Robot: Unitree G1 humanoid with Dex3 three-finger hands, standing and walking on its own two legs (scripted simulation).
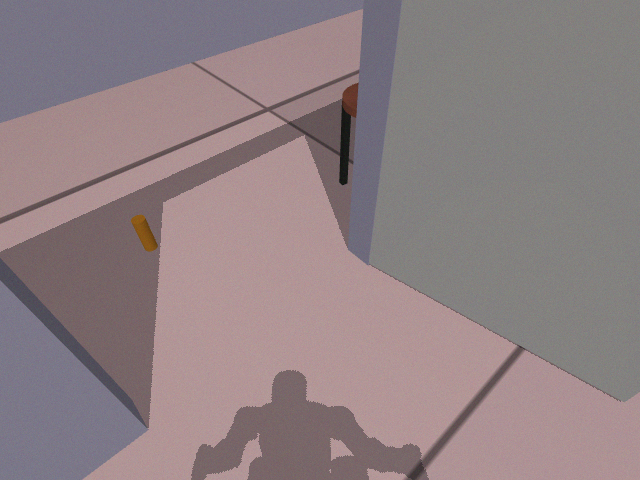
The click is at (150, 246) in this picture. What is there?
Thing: slim round
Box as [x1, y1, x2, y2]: [131, 215, 157, 251]
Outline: 134,216 131,219 131,221 145,249 149,251 153,250 157,246 157,244 144,216
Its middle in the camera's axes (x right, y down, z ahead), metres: -0.74 -0.01 +1.64
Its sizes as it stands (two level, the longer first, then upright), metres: 0.054 0.054 0.166
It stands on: the floor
